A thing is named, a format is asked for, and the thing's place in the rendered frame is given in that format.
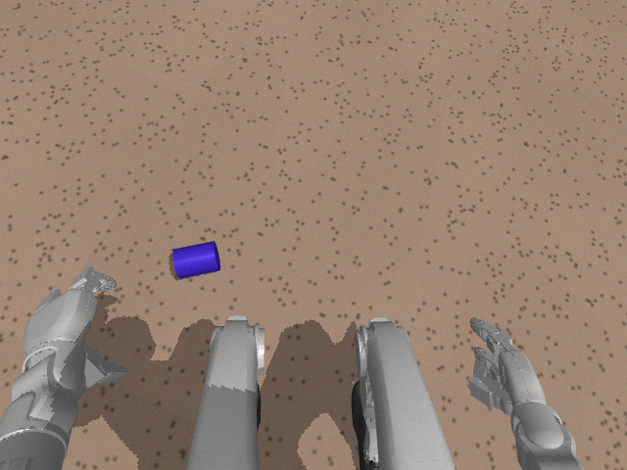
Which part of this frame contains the left robot arm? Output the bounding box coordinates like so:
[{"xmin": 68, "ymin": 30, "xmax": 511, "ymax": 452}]
[{"xmin": 0, "ymin": 341, "xmax": 86, "ymax": 470}]

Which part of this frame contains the right robot foot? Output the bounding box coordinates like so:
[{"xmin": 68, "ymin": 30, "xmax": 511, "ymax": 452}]
[{"xmin": 352, "ymin": 381, "xmax": 379, "ymax": 470}]

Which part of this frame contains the right robot arm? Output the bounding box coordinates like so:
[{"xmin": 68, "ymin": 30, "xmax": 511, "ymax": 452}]
[{"xmin": 510, "ymin": 402, "xmax": 586, "ymax": 470}]

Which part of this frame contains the left robot hand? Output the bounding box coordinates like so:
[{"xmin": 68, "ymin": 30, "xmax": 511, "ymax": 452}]
[{"xmin": 23, "ymin": 266, "xmax": 129, "ymax": 388}]

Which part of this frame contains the right robot hand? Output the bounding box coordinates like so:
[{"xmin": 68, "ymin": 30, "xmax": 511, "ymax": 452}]
[{"xmin": 468, "ymin": 318, "xmax": 547, "ymax": 417}]

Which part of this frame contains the can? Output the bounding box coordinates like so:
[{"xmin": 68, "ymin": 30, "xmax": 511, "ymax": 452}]
[{"xmin": 172, "ymin": 241, "xmax": 220, "ymax": 279}]

